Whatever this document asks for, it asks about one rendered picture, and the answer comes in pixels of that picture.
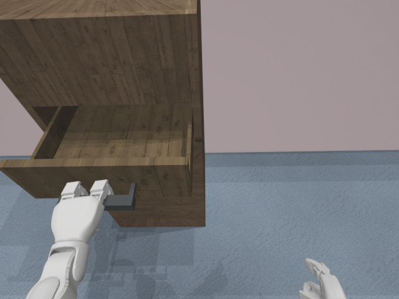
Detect right robot hand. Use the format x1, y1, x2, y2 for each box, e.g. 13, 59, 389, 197
299, 259, 347, 299

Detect handle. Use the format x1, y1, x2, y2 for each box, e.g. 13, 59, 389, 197
56, 182, 137, 211

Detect drawer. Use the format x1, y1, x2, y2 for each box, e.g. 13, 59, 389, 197
0, 103, 194, 199

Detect robot left forearm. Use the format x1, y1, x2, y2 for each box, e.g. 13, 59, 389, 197
26, 240, 90, 299

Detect left robot hand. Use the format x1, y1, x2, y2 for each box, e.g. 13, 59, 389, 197
51, 179, 114, 244

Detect cabinet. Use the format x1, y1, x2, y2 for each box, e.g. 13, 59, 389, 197
0, 0, 206, 227

